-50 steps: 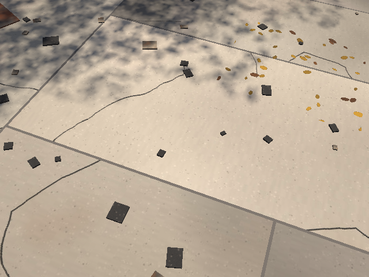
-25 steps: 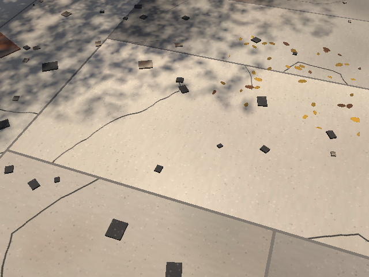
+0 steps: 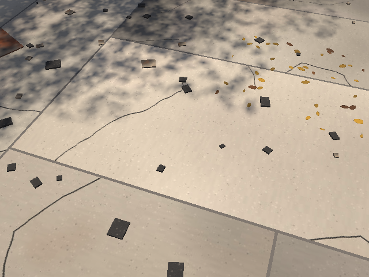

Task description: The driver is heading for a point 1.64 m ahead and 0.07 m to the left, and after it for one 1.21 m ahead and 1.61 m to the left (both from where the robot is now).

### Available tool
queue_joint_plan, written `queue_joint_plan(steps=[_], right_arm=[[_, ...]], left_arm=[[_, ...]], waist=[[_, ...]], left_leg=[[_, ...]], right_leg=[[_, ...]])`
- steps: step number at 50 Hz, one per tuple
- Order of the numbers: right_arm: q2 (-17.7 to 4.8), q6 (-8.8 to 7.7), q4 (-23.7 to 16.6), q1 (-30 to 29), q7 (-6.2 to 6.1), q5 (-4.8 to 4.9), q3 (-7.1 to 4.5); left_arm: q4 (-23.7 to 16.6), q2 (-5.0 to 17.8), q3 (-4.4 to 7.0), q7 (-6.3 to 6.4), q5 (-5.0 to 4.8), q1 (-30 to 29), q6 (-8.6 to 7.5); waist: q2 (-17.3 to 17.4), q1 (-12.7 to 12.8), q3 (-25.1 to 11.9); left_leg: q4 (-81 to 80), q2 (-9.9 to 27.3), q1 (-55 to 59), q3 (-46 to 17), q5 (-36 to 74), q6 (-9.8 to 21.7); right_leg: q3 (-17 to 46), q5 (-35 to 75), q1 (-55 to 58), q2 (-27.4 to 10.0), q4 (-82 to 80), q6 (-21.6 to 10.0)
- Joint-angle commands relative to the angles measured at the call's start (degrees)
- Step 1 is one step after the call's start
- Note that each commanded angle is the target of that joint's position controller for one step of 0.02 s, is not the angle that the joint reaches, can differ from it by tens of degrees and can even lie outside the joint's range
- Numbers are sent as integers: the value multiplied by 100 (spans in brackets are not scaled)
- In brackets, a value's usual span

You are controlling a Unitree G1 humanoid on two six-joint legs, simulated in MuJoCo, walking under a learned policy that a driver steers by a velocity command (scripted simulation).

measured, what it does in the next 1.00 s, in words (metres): shifts its weight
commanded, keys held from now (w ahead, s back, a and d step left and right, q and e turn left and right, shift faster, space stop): no key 0.68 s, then w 0.32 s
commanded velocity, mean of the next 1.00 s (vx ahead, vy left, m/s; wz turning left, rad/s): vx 0.07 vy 0.00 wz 0.00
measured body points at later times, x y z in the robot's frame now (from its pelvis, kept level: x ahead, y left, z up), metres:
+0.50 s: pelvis +0.00 +0.01 +0.00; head +0.01 +0.01 +0.45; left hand +0.03 +0.25 -0.15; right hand +0.00 -0.24 -0.15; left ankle +0.00 +0.15 -0.73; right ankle -0.02 -0.12 -0.73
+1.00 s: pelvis +0.05 +0.04 -0.01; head +0.05 +0.06 +0.44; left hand +0.05 +0.29 -0.16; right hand +0.02 -0.20 -0.15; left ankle +0.00 +0.14 -0.74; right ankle -0.02 -0.10 -0.69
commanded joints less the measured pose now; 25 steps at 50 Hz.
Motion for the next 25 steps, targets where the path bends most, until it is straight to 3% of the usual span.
queue_joint_plan(steps=[1, 25], right_arm=[[-605, -39, -82, 170, -28, 2, -116], [-342, -44, 443, 561, -47, 11, -8]], left_arm=[[-99, 584, 120, 29, -8, 91, -57], [793, 448, 9, 69, -38, 346, -4]], waist=[[-25, 4, -39], [-5, 63, 136]], left_leg=[[-376, -40, 88, 78, 940, 76], [-467, -133, -6, 139, 777, 140]], right_leg=[[163, 1260, -186, -211, -583, -111], [27, 989, -257, -146, -689, -50]])
Velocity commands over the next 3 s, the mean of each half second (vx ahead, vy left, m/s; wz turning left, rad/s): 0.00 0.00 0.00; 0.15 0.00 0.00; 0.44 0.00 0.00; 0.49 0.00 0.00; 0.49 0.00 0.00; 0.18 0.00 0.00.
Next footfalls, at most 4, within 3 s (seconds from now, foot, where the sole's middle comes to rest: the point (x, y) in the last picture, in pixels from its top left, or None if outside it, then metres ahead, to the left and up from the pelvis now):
1.36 right None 0.41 -0.09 -0.77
1.90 left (151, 225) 0.72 0.15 -0.77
2.46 right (205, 161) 1.04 -0.08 -0.77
2.88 left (155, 145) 1.13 0.15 -0.77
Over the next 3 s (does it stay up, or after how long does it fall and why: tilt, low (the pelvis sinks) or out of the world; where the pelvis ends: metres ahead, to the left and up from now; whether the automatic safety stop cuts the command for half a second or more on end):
stays up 1.04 0.03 0.00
